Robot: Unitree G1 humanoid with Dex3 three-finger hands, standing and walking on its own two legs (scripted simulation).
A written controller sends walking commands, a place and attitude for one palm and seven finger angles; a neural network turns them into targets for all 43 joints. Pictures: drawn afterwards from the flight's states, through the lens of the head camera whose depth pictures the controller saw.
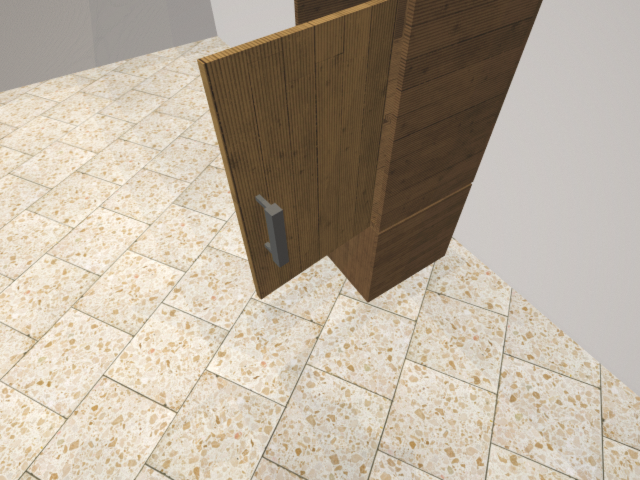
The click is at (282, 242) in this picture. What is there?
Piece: cupboard door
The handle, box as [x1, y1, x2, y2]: [255, 194, 288, 266]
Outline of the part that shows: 259,194 255,197 256,200 264,208 270,240 269,243 267,242 264,244 272,254 273,260 279,266 281,266 288,261 282,210 275,203 271,205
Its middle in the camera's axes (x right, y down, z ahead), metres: -0.10 -0.01 +0.77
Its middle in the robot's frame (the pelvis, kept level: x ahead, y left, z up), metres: +0.57 +0.13 -0.11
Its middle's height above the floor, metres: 0.68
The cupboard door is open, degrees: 97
